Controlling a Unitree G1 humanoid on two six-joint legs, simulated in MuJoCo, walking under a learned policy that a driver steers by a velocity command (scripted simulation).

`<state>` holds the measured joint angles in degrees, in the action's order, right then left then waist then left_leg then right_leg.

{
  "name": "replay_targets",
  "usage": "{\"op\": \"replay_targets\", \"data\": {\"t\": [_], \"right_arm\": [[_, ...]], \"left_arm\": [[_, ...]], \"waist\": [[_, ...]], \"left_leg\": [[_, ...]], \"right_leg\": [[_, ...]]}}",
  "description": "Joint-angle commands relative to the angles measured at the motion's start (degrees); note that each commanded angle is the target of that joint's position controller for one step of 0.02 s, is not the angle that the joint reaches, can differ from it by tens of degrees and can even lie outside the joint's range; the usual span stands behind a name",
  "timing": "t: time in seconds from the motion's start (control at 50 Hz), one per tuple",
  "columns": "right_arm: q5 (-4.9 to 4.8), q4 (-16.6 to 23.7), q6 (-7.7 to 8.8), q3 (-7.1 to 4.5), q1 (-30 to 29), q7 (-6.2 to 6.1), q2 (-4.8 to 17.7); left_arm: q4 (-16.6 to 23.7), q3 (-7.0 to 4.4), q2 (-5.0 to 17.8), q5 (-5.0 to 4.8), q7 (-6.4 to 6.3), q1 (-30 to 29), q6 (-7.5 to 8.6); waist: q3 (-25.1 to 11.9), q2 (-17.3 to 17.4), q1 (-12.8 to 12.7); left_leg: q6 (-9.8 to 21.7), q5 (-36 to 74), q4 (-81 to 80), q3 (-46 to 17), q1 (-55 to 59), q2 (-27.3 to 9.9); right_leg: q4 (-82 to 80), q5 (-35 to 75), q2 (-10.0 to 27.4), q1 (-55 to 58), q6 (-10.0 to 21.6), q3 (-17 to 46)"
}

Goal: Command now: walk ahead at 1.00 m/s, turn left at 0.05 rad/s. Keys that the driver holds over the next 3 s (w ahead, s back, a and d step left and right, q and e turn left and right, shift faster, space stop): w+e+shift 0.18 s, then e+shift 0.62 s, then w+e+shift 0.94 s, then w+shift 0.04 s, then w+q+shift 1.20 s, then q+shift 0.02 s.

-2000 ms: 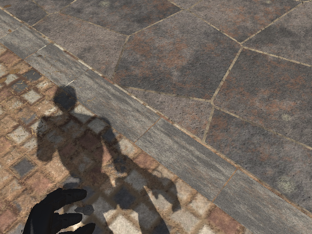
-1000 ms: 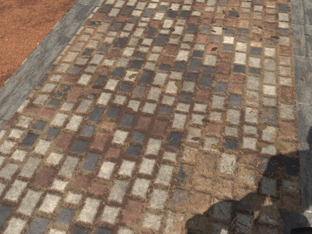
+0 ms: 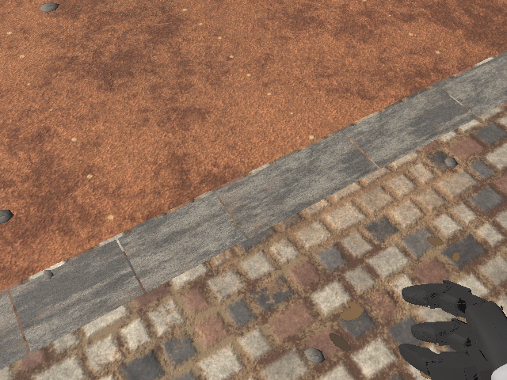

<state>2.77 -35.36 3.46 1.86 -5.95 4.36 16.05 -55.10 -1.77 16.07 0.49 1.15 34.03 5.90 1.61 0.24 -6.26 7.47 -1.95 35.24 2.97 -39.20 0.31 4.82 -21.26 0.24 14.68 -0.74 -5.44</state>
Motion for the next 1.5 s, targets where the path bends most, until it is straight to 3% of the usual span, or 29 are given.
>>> {"op": "replay_targets", "data": {"t": [0.02, 0.04, 0.06, 0.08, 0.1, 0.14, 0.24, 0.3, 0.32, 0.4, 0.42, 0.44, 0.46, 0.48, 0.5, 0.54, 0.66, 0.8, 0.86, 0.9, 0.92, 0.94, 1.0, 1.02, 1.1, 1.36, 1.44, 1.48, 1.5], "right_arm": [[0.38, -3.9, 0.11, -3.4, 19.7, -2.1, 8.3], [0.8, -6.9, 0.11, -4.96, 30.2, -3.2, 11.7], [2.22, -7.8, 0.42, -6.42, 33.2, -4.31, 16.5], [1.13, -6.5, 0.15, -6.88, 32.5, -4.42, 16.8], [0.33, -7.4, 0.44, -6.54, 27.7, -4.42, 13.0], [0.37, -9.2, 1.75, -5.49, 22.8, -4.12, 7.5], [-2.31, -12.1, 4.5, -4.27, 22.6, -4.23, 3.0], [-2.6, -11.6, 4.62, -3.94, 18.5, -4.66, 2.6], [-3.01, -8.7, 3.96, -4.66, 14.4, -6.44, 4.8], [-4.18, -6.9, 2.06, -6.8, 16.3, -9.51, 13.4], [-4.04, -5.8, 1.66, -6.77, 13.9, -9.1, 12.7], [-4.64, -5.8, 1.7, -5.77, 12.0, -7.57, 8.4], [-1.63, -3.6, 2.1, -3.67, 16.4, -5.23, 0.5], [-2.86, -2.4, 2.75, -3.08, 29.1, -4.37, 2.1], [-2.96, -1.7, 2.95, -4.15, 25.6, -4.01, 9.4], [-2.47, -0.3, 1.57, -5.24, 18.3, -5.18, 10.5], [-1.92, 1.7, -0.48, -4.46, 11.6, -6.59, 4.3], [-2.91, 2.6, -0.4, -5.59, 4.2, -5.95, 5.2], [-4.46, 0.8, 0.27, -7.11, 8.4, -4.86, 6.6], [-4.01, 0.4, -0.08, -8.53, 17.7, -5.31, 9.5], [-1.36, -0.1, 0.3, -9.14, 19.1, -4.72, 14.3], [-1.78, 1.4, 1.02, -9.42, 14.6, -4.9, 12.7], [-3.67, 1.6, 0.66, -8.16, 15.4, -6.11, 9.5], [0.28, -0.7, -0.3, -7.15, 19.8, -5.77, 10.1], [-0.61, -1.7, 0.36, -7.38, 20.4, -4.26, 10.7], [0.32, -9.6, 1.19, -7.44, 34.8, -5.37, 10.7], [-0.08, -11.2, 0.05, -7.51, 33.4, -5.45, 14.1], [-1.24, -7.7, 0.3, -7.16, 29.9, -4.4, 14.4], [-0.85, -0.9, 1.55, -5.41, 26.4, -2.93, 6.6]], "left_arm": [[3.4, -2.45, 14.1, 0.46, -1.52, -5.4, -0.46], [4.2, -2.0, 12.6, 0.53, -1.71, -6.6, -0.9], [6.5, -0.17, 3.2, 0.44, -0.88, -2.5, -0.78], [8.4, -0.46, 4.8, -1.85, -0.98, -0.8, -0.68], [9.4, -1.42, 8.6, -1.34, -1.43, -9.1, -0.9], [8.8, -0.81, 5.6, -0.87, -0.5, -12.5, -1.37], [10.0, -0.79, 1.8, 1.08, 1.18, -15.6, -5.5], [13.1, 0.38, -0.6, 0.47, 1.95, -22.5, -4.53], [13.6, -0.33, 0.9, -3.89, 1.64, -23.5, -2.64], [13.4, -3.33, 7.3, -1.79, 3.11, -13.0, -2.84], [11.2, -5.33, 11.5, -1.77, 2.64, -3.0, -3.9], [9.6, -5.66, 12.4, -1.97, 1.41, 1.1, -4.83], [11.1, -4.92, 13.7, 0.36, 0.29, -3.4, -4.39], [16.8, -4.57, 16.3, 4.0, 0.51, -10.0, -2.52], [21.9, -5.48, 15.6, 2.13, 0.99, -16.9, -2.81], [23.5, -4.31, 11.1, -1.8, 0.67, -23.2, -3.08], [23.2, -5.35, 12.0, -1.85, -2.95, -22.2, -5.78], [25.5, -5.67, 10.2, -1.99, -4.6, -23.3, -9.03], [27.5, -5.17, 8.9, -1.99, -3.59, -26.2, -8.98], [25.6, -2.95, 2.5, -1.31, -2.59, -19.3, -8.26], [30.3, -2.67, 3.4, -2.67, -1.93, -21.1, -6.96], [29.6, -3.57, 8.6, -2.43, -1.9, -22.6, -6.08], [27.2, -4.31, 10.3, -0.67, -1.85, -21.9, -6.22], [28.2, -3.79, 10.2, 5.27, 1.38, -27.1, -7.19], [27.7, -3.14, 8.3, 1.9, 3.61, -24.3, -8.4], [30.3, -1.13, 5.3, 1.65, 5.99, -42.1, -7.54], [26.3, -1.52, 6.0, 1.04, 3.72, -29.2, -6.77], [18.5, -5.57, 13.8, 1.09, 1.83, -6.0, -6.08], [19.1, -7.76, 23.0, 0.29, 0.9, -9.9, -6.88]], "waist": [[-8.2, -7.9, 16.4], [-13.1, -6.8, 21.1], [-20.1, 8.3, 15.5], [-29.3, 12.1, 14.1], [-17.2, 3.1, 13.4], [-3.3, -1.4, 9.2], [4.6, 2.4, 3.4], [5.4, 3.5, 2.7], [3.9, 3.9, 3.9], [-8.2, 7.7, -1.6], [-11.8, 6.2, -6.8], [-9.0, -3.3, -8.7], [-5.9, -21.8, -1.3], [-22.5, -18.6, 5.0], [-23.4, -6.7, 3.5], [-9.5, 7.0, 7.8], [-10.0, 1.5, 7.5], [-9.0, -8.6, 4.5], [-8.8, -8.8, 6.5], [-13.1, 1.6, 8.5], [-8.6, 17.0, 6.5], [-3.5, 15.9, 6.2], [-1.7, 5.8, 7.5], [-0.5, -1.5, 9.1], [-1.1, 6.7, 7.0], [9.5, 6.1, 13.9], [-1.2, 7.1, 4.2], [-15.2, 0.3, -7.1], [-16.8, -18.0, -1.0]], "left_leg": [[2.6, -7.4, -1.0, 2.4, 35.4, 5.6], [3.3, -10.8, -2.1, -3.4, 49.9, 0.3], [4.5, -27.8, -4.0, -25.5, 64.4, -17.5], [7.3, -33.4, -15.1, -50.6, 67.9, -25.8], [5.4, -30.6, -17.5, -40.5, 59.2, -21.2], [2.7, -15.1, -21.1, -24.7, 41.2, -16.4], [-0.8, 26.2, -24.4, -2.8, 30.4, -12.9], [-3.5, 31.2, -24.2, 10.1, 25.4, -6.2], [-5.5, 30.7, -21.0, 10.0, 25.7, -4.7], [-8.9, 50.4, -1.6, 8.3, 32.0, -8.4], [-9.2, 45.6, 11.5, 7.2, 27.6, -8.1], [-10.8, 6.7, 31.6, 7.1, 20.0, -1.9], [-12.0, -37.9, 53.6, 2.7, 4.8, 7.4], [-12.8, -36.6, 64.1, -11.6, -2.6, 8.4], [-10.3, -31.0, 59.2, -14.5, -0.4, 5.7], [-9.8, -25.4, 48.8, -13.2, -1.2, 2.0], [-14.2, -16.3, 19.3, -10.9, 9.1, 3.7], [-13.4, -7.8, 1.7, -14.2, 12.5, 5.5], [-10.9, -5.0, -9.3, -13.7, 27.7, 2.8], [-4.0, -25.9, -13.8, -27.0, 44.8, -13.2], [2.5, -48.0, -24.8, -49.5, 44.2, -21.2], [3.6, -50.4, -25.7, -51.1, 39.8, -22.0], [-1.8, -37.6, -23.6, -30.4, 35.0, -14.3], [-0.9, -36.3, -26.5, -26.1, 27.8, -14.3], [-2.6, -32.3, -27.2, -16.3, 28.0, -13.0], [-2.8, -15.8, -30.4, 5.6, 48.1, -19.2], [-4.0, 53.8, -5.6, 14.4, 45.3, -18.1], [-6.7, 36.6, 29.7, 13.8, 18.4, -15.0], [-10.5, -23.6, 51.2, 8.5, -6.9, -2.1]], "right_leg": [[26.8, 75.8, 12.5, -15.1, 6.5, 0.4], [44.4, 62.9, 10.2, -25.2, 5.9, 1.1], [67.4, 7.9, 2.7, -42.6, 5.9, 2.3], [80.7, -4.7, -1.9, -52.2, 6.4, 10.1], [78.9, 3.0, 2.2, -57.4, 7.2, 10.8], [71.8, 7.7, 6.0, -54.2, 6.8, 10.3], [64.3, 9.2, 7.6, -52.5, 3.5, 6.7], [45.4, 22.3, 3.7, -46.0, 3.4, -0.3], [39.9, 26.7, 1.6, -43.0, 2.4, -0.6], [32.0, 30.3, -6.1, -24.0, 4.0, -3.6], [32.7, 31.4, -5.8, -12.6, 6.2, -0.5], [26.2, 38.9, -1.8, -6.6, 9.1, 4.8], [30.4, 69.8, 3.2, -2.5, 13.7, 17.9], [24.1, 62.7, 17.6, 6.3, 27.5, 45.3], [16.7, 42.2, 17.2, 0.9, 27.8, 49.4], [11.8, 20.8, 12.3, -17.0, 23.4, 45.1], [17.8, 48.4, 1.0, -30.0, 15.6, 29.1], [20.5, 24.9, -1.0, -27.6, 9.4, 35.9], [22.4, -7.8, -2.0, -36.6, 8.8, 39.7], [44.8, -22.2, -9.4, -48.7, 5.6, 26.4], [53.8, -14.6, -9.2, -62.6, 5.0, 19.8], [60.0, -7.8, -2.9, -66.8, 2.8, 16.2], [68.5, 1.8, 1.2, -65.4, 0.1, 10.9], [69.9, 6.0, 0.2, -62.3, 0.4, 9.7], [72.3, 12.6, 1.1, -64.0, -0.3, 10.1], [48.6, 6.7, 6.1, -69.8, 5.4, 0.9], [41.6, -3.8, -6.6, -40.6, 11.7, -9.4], [32.5, -4.2, -5.6, -0.1, 15.3, 3.8], [18.6, -18.2, 11.5, 11.2, 22.0, 41.3]]}}
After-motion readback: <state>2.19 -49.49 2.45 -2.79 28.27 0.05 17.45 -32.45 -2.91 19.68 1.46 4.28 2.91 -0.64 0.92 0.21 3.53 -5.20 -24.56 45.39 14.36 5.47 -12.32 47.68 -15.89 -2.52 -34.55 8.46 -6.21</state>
